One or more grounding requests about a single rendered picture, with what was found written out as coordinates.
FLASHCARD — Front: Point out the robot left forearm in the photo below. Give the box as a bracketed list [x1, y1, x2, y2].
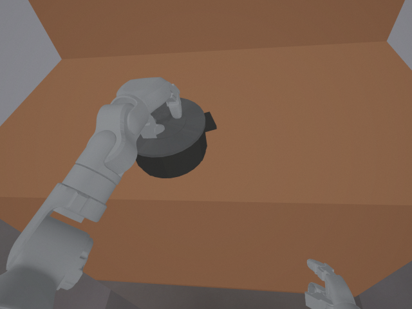
[6, 94, 149, 270]

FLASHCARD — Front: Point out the pot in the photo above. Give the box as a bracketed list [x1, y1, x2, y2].
[136, 112, 217, 178]

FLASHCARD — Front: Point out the lid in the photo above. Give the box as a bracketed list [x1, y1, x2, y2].
[136, 98, 205, 158]

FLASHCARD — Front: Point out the table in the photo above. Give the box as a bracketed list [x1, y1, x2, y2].
[0, 0, 412, 297]

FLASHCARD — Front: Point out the robot left hand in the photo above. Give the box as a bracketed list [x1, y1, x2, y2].
[117, 77, 182, 138]

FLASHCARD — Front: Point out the knob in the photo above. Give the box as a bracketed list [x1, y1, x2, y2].
[151, 106, 172, 124]

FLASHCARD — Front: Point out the robot right hand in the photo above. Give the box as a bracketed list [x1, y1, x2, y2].
[304, 259, 356, 309]

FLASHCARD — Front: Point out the left robot upper arm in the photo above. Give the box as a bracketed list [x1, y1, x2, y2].
[0, 216, 93, 309]

